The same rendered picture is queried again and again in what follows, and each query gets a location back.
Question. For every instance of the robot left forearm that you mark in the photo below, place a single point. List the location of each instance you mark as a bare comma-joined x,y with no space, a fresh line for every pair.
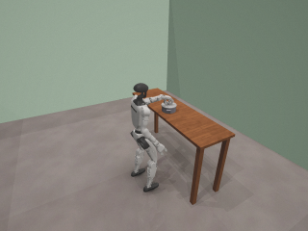
157,98

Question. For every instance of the robot left foot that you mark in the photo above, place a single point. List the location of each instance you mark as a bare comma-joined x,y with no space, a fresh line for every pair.
140,171

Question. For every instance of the left robot upper arm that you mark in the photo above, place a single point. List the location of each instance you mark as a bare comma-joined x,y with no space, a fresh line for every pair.
146,100

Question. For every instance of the right robot upper arm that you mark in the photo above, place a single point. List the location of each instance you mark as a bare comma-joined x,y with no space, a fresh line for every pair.
145,114

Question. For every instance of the right robot hand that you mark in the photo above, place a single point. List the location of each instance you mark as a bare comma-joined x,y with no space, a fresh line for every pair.
160,148

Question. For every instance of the table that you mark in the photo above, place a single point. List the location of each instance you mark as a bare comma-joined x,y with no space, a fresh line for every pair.
197,128

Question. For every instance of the robot right forearm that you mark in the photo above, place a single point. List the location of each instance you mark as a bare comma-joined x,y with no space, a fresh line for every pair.
148,136

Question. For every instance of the pot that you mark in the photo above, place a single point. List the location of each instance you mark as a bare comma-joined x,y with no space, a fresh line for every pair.
168,111

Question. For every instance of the lid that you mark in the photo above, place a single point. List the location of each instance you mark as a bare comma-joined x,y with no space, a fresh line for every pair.
169,106

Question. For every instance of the robot right shin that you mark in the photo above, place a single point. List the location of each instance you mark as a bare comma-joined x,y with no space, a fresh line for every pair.
151,171

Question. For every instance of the left robot hand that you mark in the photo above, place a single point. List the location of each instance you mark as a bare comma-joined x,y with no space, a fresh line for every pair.
169,99

